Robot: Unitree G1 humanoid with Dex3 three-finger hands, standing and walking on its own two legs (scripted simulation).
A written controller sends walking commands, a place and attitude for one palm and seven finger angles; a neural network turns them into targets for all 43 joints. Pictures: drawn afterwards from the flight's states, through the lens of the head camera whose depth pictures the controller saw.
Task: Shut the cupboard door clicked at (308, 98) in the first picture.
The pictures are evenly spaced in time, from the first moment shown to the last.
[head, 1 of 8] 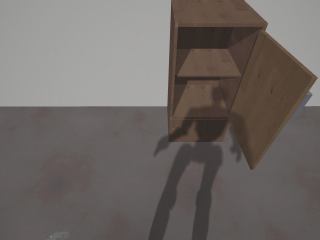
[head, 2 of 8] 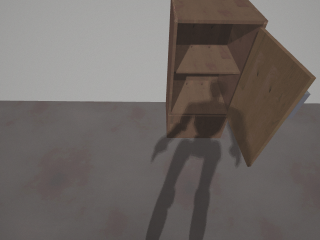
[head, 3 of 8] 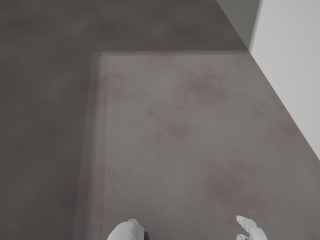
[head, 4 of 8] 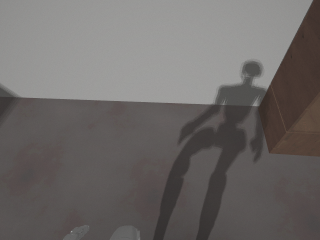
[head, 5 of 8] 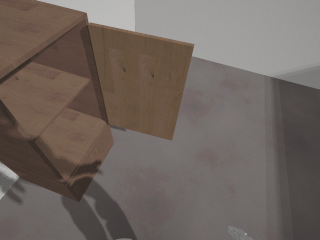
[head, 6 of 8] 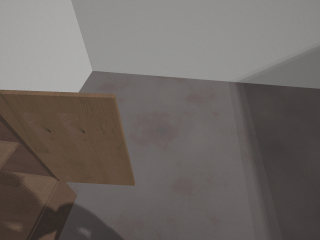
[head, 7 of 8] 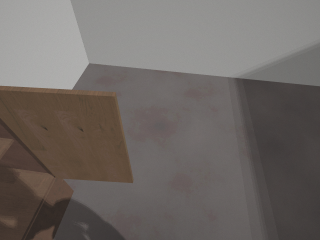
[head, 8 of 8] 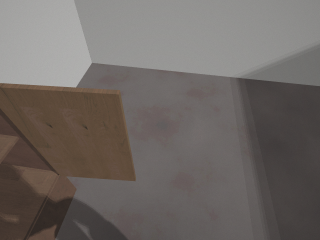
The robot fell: no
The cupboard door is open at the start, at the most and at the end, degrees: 94 94 94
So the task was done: no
